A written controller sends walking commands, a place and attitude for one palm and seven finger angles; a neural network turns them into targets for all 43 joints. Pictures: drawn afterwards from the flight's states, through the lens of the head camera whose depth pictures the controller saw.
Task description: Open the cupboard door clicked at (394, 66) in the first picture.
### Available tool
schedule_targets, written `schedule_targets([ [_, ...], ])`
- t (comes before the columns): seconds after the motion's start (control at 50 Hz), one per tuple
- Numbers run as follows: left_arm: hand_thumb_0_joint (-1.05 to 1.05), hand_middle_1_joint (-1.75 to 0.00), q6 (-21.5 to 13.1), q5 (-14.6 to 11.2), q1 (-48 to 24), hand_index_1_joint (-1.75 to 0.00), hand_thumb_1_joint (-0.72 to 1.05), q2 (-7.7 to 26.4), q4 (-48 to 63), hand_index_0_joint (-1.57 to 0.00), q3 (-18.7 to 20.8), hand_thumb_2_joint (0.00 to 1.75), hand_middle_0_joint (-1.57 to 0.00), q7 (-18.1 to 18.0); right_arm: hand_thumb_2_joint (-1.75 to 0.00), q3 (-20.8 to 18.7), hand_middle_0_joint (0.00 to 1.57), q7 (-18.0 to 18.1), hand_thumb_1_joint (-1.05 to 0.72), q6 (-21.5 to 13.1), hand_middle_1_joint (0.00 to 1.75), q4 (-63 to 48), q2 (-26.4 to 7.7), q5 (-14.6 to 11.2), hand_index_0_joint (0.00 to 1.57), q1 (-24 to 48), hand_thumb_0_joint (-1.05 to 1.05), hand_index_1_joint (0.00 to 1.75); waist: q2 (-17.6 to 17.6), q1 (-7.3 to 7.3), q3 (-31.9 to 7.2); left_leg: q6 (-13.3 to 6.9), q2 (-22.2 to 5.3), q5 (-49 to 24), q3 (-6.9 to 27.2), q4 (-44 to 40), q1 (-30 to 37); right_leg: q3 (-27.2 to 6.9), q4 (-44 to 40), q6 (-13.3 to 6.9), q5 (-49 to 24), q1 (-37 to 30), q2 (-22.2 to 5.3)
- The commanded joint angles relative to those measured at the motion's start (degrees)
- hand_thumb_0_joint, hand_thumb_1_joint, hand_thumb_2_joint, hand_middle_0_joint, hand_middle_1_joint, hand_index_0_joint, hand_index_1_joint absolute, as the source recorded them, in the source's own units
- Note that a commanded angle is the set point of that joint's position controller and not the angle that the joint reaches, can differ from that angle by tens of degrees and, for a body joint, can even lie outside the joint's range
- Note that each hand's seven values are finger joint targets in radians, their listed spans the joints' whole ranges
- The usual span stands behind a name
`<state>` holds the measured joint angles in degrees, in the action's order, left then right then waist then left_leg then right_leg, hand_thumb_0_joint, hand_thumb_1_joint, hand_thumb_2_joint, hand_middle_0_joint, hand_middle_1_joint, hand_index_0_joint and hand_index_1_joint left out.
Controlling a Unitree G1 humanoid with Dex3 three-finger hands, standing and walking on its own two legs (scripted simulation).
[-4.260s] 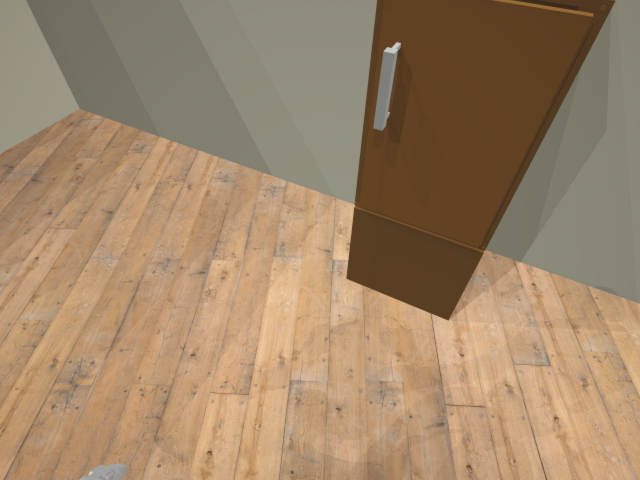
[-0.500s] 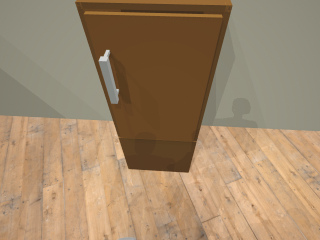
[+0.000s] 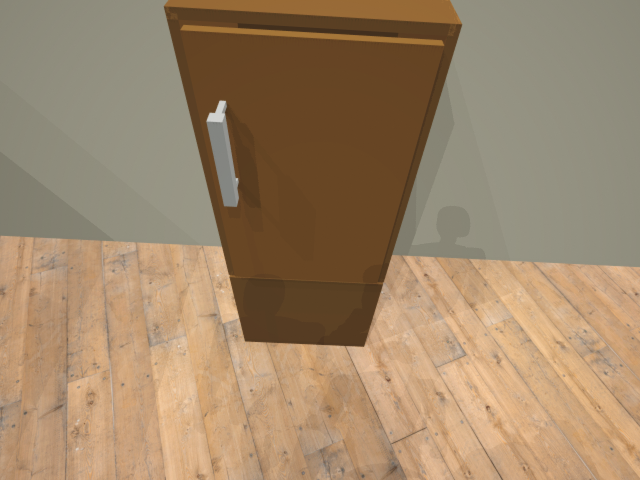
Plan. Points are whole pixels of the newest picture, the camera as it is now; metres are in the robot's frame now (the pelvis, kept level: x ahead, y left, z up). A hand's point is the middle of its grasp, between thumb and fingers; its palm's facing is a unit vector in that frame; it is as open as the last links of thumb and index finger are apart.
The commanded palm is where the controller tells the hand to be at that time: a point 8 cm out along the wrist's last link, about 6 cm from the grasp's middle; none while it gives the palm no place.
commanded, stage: come to a stop and stand still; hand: left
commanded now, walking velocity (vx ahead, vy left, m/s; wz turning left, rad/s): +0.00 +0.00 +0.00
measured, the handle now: (226, 156) +0.59 +0.19 +0.06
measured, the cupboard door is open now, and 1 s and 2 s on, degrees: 0 0 0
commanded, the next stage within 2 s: look again from close up in 0.46 s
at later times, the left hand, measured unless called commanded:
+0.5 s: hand out of the picture -0.03 +0.11 -0.18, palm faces +0.05 -0.99 -0.13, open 7.4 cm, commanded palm none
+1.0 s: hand out of the picture +0.02 +0.19 -0.18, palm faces +0.03 -0.97 -0.23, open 7.4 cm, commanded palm none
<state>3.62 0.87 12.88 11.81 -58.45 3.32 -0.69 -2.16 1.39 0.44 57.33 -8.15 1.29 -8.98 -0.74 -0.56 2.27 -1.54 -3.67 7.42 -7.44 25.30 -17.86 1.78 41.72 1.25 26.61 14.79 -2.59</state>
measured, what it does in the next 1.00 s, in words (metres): steps on the spot: right foot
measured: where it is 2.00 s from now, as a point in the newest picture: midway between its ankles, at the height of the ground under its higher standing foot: outside the picture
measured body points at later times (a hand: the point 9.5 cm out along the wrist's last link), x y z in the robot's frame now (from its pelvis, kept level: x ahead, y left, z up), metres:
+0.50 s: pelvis -0.02 -0.04 +0.00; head -0.01 -0.03 +0.45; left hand -0.04 +0.16 -0.17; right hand -0.08 -0.25 -0.16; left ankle +0.04 +0.11 -0.74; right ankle -0.04 -0.14 -0.74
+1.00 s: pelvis +0.00 +0.00 -0.01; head +0.01 +0.00 +0.44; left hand +0.02 +0.24 -0.16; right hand +0.02 -0.23 -0.16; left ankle +0.03 +0.11 -0.74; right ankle -0.04 -0.14 -0.74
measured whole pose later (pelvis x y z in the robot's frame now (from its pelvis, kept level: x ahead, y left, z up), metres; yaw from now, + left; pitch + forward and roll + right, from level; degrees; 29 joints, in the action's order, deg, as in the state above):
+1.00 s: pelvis +0.00 +0.00 -0.01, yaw +0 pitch +0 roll +0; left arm -0.4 0.9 16.7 10.8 -59.9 0.8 -2.0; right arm 0.1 1.2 -1.0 60.3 -9.9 0.9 -15.9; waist 0.1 0.1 0.7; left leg -1.1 -0.1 14.2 -2.5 31.2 -16.8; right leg 2.2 30.4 2.1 20.0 10.0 -3.5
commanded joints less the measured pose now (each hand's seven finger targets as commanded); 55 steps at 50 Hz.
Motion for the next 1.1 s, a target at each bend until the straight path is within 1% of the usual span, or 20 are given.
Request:
schedule_targets([
  [0.0,0.00,-0.30,-2.2,0.3,9.2,-0.30,0.90,1.8,-0.6,-0.20,-0.2,0.90,-0.20,-0.6,-0.90,-3.1,0.20,-0.2,-0.90,0.3,0.30,-0.4,-9.9,-0.3,0.20,-3.9,0.00,0.30,7.2,1.19,-4.3,-2.2,-8.5,10.0,9.7,-8.5,2.6,2.6,-21.1,-1.1,-11.6,-7.8,0.4],
  [0.02,0.00,-0.30,-2.9,0.6,8.8,-0.30,0.90,4.0,-0.7,-0.20,-0.2,0.90,-0.20,-1.0,-0.90,-2.6,0.20,-0.5,-0.90,0.3,0.30,-0.1,-7.3,-0.7,0.20,-4.9,0.00,0.30,1.5,0.66,-3.1,0.4,-5.0,11.7,7.7,-4.0,-1.3,-3.9,-25.9,-3.0,-10.6,-9.5,-4.2],
  [0.04,0.00,-0.30,-3.3,0.7,7.0,-0.30,0.90,6.6,-0.1,-0.20,-0.1,0.90,-0.20,-1.2,-0.90,-1.7,0.20,-0.8,-0.90,0.4,0.30,-0.6,-4.3,-1.0,0.20,-4.4,0.00,0.30,-5.8,-0.01,-0.7,2.7,-1.4,13.4,3.9,0.5,-2.1,-11.3,-30.0,-5.9,-4.3,-3.6,-11.7],
  [0.06,0.00,-0.30,-3.5,0.4,3.8,-0.30,0.90,8.0,0.7,-0.20,-0.1,0.90,-0.20,-1.1,-0.90,-1.2,0.20,-1.1,-0.90,1.0,0.30,-1.1,-4.1,-0.6,0.20,-2.7,0.00,0.30,-11.5,-0.08,1.7,2.8,-0.4,13.0,3.6,3.8,0.7,-14.0,-33.8,-7.2,4.7,5.6,-13.8],
  [0.08,0.00,-0.30,-3.6,0.4,1.9,-0.30,0.90,6.9,1.0,-0.20,-0.1,0.90,-0.20,-1.3,-0.90,-1.2,0.20,-1.1,-0.90,1.3,0.30,-0.6,-4.4,-0.2,0.20,-2.0,0.00,0.30,-14.5,0.33,4.9,2.2,-0.5,12.1,5.0,7.3,1.4,-14.2,-35.3,-7.5,6.5,9.9,-12.6],
  [0.14,0.00,-0.30,-4.1,-0.1,0.3,-0.30,0.90,4.0,-0.2,-0.20,-1.2,0.90,-0.20,-1.3,-0.90,-0.3,0.20,-0.7,-0.90,0.4,0.30,3.7,-3.5,-0.2,0.20,-9.2,0.00,0.30,-7.3,-2.40,3.1,1.7,-0.8,2.5,5.4,3.2,5.5,-7.1,-28.2,-6.0,-6.8,6.0,-7.9],
  [0.2,0.00,-0.30,-4.3,-0.6,4.3,-0.30,0.90,2.0,-2.2,-0.20,-1.6,0.90,-0.20,-1.2,-0.90,0.4,0.20,0.0,-0.90,-0.4,0.30,5.8,-4.8,-0.3,0.20,-10.2,0.00,0.30,-2.2,-0.70,3.4,1.7,-2.4,-1.4,7.6,-2.4,6.9,-4.9,-25.0,-3.5,-9.2,3.0,-4.0],
  [0.22,0.00,-0.30,-4.2,-0.6,5.2,-0.30,0.90,1.9,-2.8,-0.20,-1.7,0.90,-0.20,-1.2,-0.90,0.4,0.20,0.1,-0.90,-0.2,0.30,6.1,-4.9,-0.5,0.20,-9.6,0.00,0.30,-3.0,-0.10,4.6,1.9,-2.6,0.2,7.4,-2.1,6.8,-5.0,-26.4,-3.3,-6.8,4.0,-3.9],
  [0.26,0.00,-0.30,-3.8,-0.6,5.1,-0.30,0.90,2.3,-3.7,-0.20,-1.5,0.90,-0.20,-1.2,-0.90,0.6,0.20,0.2,-0.90,-0.1,0.30,6.9,-4.2,-0.4,0.20,-10.1,0.00,0.30,1.2,-0.24,5.1,2.2,-1.9,1.5,7.4,-2.7,5.4,-5.2,-26.2,-3.3,-5.5,2.8,-4.0],
  [0.52,0.00,-0.30,-3.8,-0.5,7.6,-0.30,0.90,-0.3,-5.4,-0.20,-1.5,0.90,-0.20,-1.4,-0.90,0.5,0.20,0.7,-0.90,-0.3,0.30,8.5,-2.4,-0.4,0.20,-13.1,0.00,0.30,1.2,0.05,4.0,1.9,-2.0,3.0,7.5,-2.9,5.6,-4.4,-25.7,-3.4,-5.6,1.8,-3.3],
  [0.54,0.00,-0.30,-5.8,0.6,12.8,-0.30,0.90,1.5,-6.2,-0.20,-2.1,0.90,-0.20,-3.4,-0.90,0.8,0.20,-0.1,-0.90,-1.5,0.30,3.8,-4.0,-0.7,0.20,-4.8,0.00,0.30,-0.2,3.60,6.3,3.5,-0.9,4.4,6.2,10.7,-1.2,-10.4,-25.8,-1.7,-31.1,1.5,-7.1],
  [0.56,0.00,-0.30,-6.6,0.7,8.6,-0.30,0.90,4.0,-3.2,-0.20,-2.0,0.90,-0.20,-3.0,-0.90,0.9,0.20,-0.6,-0.90,-1.0,0.30,2.0,-0.8,-0.5,0.20,-9.6,0.00,0.30,-1.5,-1.60,1.8,2.4,-0.3,11.8,6.6,12.0,-0.8,-9.6,-25.5,-4.9,-23.4,0.9,-10.5],
  [0.58,0.00,-0.30,-6.8,0.6,6.3,-0.30,0.90,3.9,-1.8,-0.20,-1.9,0.90,-0.20,-2.8,-0.90,0.8,0.20,-0.8,-0.90,-0.8,0.30,2.5,-1.2,-0.4,0.20,-11.6,0.00,0.30,-1.2,-2.31,-0.2,2.1,0.1,10.9,5.7,12.2,0.9,-8.1,-24.9,-6.6,-15.7,1.9,-9.0],
  [0.6,0.00,-0.30,-6.9,0.4,5.3,-0.30,0.90,3.4,-0.9,-0.20,-1.8,0.90,-0.20,-2.8,-0.90,0.9,0.20,-0.9,-0.90,-1.3,0.30,2.5,-1.2,-0.4,0.20,-13.7,0.00,0.30,-0.6,-3.13,-2.0,1.9,0.3,6.9,5.8,9.0,2.4,-6.2,-21.8,-7.0,-16.5,0.7,-7.1],
  [0.64,0.00,-0.30,-6.2,0.2,6.4,-0.30,0.90,1.4,-0.2,-0.20,-1.6,0.90,-0.20,-2.6,-0.90,1.1,0.20,-0.8,-0.90,-2.1,0.30,2.0,-3.4,-0.2,0.20,-15.4,0.00,0.30,4.6,-1.68,-2.1,0.1,-1.8,-0.5,9.5,4.0,2.3,-1.6,-15.5,-5.0,-12.0,-0.4,-2.3],
  [0.68,0.00,-0.30,-5.3,0.2,9.1,-0.30,0.90,0.1,-0.7,-0.20,-1.9,0.90,-0.20,-2.4,-0.90,0.8,0.20,-0.3,-0.90,-2.1,0.30,0.9,-5.2,-0.3,0.20,-13.0,0.00,0.30,9.2,0.11,-0.5,-1.6,-4.0,1.1,13.2,0.3,-0.6,0.0,-13.8,-3.9,-7.0,-1.2,-0.1],
  [0.74,0.00,-0.30,-5.0,0.3,9.4,-0.30,0.90,0.4,-1.0,-0.20,-2.1,0.90,-0.20,-2.0,-0.90,1.0,0.20,-0.2,-0.90,-1.8,0.30,0.1,-5.3,-0.2,0.20,-11.0,0.00,0.30,3.5,0.81,3.1,-1.7,-2.6,7.1,12.9,-1.4,-3.6,-0.8,-15.2,-3.7,-7.8,-1.2,-0.6],
  [0.8,0.00,-0.30,-4.9,0.2,8.5,-0.30,0.90,1.4,-0.3,-0.20,-2.0,0.90,-0.20,-1.8,-0.90,0.9,0.20,-0.3,-0.90,-1.9,0.30,0.0,-6.0,-0.3,0.20,-10.9,0.00,0.30,0.8,0.42,2.3,-1.4,-2.0,6.3,12.1,-1.8,-1.1,-1.2,-15.9,-3.3,-8.7,-0.5,-1.4],
  [0.86,0.00,-0.30,-4.8,0.3,8.3,-0.30,0.90,2.2,0.0,-0.20,-1.9,0.90,-0.20,-1.7,-0.90,0.9,0.20,-0.2,-0.90,-2.2,0.30,0.2,-6.9,-0.2,0.20,-10.4,0.00,0.30,3.0,0.79,0.8,-1.8,-2.6,3.2,12.7,-3.1,0.7,-0.5,-15.1,-2.7,-10.5,-1.7,-1.5],
  [1.08,0.00,-0.30,-4.8,0.3,6.9,-0.30,0.90,5.2,-0.3,-0.20,-1.9,0.90,-0.20,-1.5,-0.90,1.1,0.20,-0.1,-0.90,-2.3,0.30,0.7,-8.7,-0.5,0.20,-7.0,0.00,0.30,1.6,0.75,-1.2,-1.1,-2.0,-4.3,10.0,-1.0,5.0,-2.2,-16.9,-2.3,-16.3,-2.7,-2.9],
])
